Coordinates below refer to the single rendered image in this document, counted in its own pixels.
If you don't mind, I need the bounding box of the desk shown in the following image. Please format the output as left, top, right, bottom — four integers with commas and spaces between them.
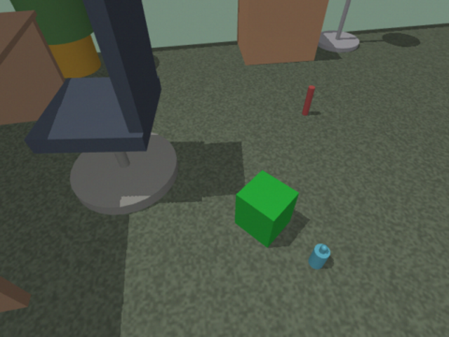
0, 10, 65, 312

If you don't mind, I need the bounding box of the coat stand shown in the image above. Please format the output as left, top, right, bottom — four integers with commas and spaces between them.
318, 0, 359, 53

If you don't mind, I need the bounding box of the office chair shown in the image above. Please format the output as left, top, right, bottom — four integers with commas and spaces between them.
24, 0, 178, 215

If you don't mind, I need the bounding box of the potted plant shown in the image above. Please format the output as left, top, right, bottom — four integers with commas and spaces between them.
10, 0, 101, 78

